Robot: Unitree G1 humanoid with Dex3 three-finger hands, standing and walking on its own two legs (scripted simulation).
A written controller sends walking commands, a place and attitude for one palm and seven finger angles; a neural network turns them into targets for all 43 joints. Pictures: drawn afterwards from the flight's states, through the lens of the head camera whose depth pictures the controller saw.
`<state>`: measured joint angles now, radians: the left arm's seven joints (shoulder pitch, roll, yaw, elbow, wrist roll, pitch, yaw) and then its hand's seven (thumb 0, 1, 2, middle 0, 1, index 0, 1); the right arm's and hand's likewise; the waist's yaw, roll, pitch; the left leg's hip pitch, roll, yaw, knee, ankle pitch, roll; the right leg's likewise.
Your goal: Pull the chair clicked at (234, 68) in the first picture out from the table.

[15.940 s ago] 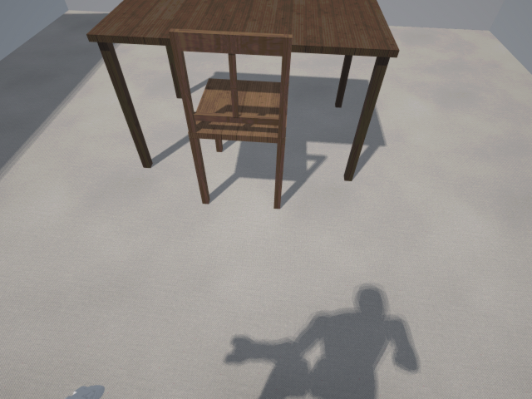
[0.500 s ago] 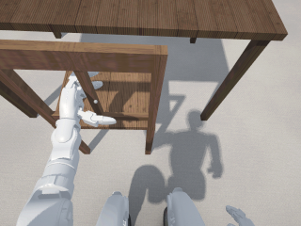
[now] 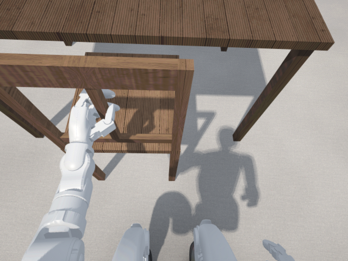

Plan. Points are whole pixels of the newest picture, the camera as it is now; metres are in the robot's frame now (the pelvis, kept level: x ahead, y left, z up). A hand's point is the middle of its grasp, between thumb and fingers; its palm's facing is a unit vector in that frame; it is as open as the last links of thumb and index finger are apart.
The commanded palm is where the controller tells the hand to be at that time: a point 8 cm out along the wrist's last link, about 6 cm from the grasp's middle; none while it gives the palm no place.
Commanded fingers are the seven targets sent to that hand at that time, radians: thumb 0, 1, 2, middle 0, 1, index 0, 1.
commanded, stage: hook a spindle and tug to test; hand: left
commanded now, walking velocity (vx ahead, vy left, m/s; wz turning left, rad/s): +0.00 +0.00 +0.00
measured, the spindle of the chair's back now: (106, 115) +0.45 +0.16 -0.01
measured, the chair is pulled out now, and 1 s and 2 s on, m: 0.00 0.07 0.17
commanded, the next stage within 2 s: step backward, pulling the chair out in 0.52 s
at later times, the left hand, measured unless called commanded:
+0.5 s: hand (110, 138) +0.38 +0.13 +0.02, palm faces -0.04 -1.00 -0.02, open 5.7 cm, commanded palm +0.35 +0.18 +0.02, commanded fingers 0.00 0.90 0.90 -0.50 -1.45 -0.50 -1.45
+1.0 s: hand (113, 141) +0.36 +0.12 +0.04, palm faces -0.06 -0.99 -0.13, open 5.3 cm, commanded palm +0.34 +0.17 +0.04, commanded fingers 0.00 0.90 0.90 -0.50 -1.45 -0.50 -1.45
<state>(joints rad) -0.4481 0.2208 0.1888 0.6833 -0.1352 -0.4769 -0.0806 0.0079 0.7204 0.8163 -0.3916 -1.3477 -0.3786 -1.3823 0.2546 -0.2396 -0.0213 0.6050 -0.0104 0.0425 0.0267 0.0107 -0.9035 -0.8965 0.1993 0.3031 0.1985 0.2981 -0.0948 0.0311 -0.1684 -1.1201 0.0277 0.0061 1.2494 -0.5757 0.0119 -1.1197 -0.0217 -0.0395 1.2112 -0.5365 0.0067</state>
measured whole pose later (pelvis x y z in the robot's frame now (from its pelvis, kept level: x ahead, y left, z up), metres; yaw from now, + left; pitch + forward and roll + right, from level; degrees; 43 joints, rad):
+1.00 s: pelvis +0.01 +0.01 +0.10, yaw +0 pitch +10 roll -2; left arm -0.36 0.16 -0.01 0.84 -0.05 -0.18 0.07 0.07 0.71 0.80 -0.31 -1.17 -0.48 -1.45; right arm 0.24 -0.23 0.00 0.58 0.03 0.18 -0.11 0.01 -0.90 -0.90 0.20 0.30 0.20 0.30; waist -0.08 0.01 -0.01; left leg -0.48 0.02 0.03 0.64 -0.33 0.03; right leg -0.49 -0.02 -0.03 0.61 -0.26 0.02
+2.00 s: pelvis -0.07 -0.01 +0.09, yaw -2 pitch +2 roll +1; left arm -0.33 0.14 -0.02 0.90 -0.06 -0.22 0.10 0.05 0.65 0.83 -0.35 -1.18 -0.50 -1.45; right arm 0.22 -0.21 0.00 0.70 0.03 0.05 -0.12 0.01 -0.90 -0.90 0.20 0.30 0.20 0.30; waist -0.03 0.02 0.09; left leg -0.44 0.03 0.07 0.63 -0.23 0.00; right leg -0.47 -0.01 -0.01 0.62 -0.18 0.00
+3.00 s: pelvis -0.20 +0.01 +0.11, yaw -6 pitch +2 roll -2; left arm -0.30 0.17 0.02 0.79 -0.05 -0.18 0.08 0.06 0.67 0.82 -0.32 -1.18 -0.50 -1.45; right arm 0.13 -0.17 0.01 0.69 -0.01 0.05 -0.06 0.01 -0.90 -0.90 0.20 0.30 0.20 0.30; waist -0.02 0.06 0.17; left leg -0.39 0.12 0.00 0.55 -0.19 -0.05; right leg -0.27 0.04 -0.04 0.47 -0.23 -0.01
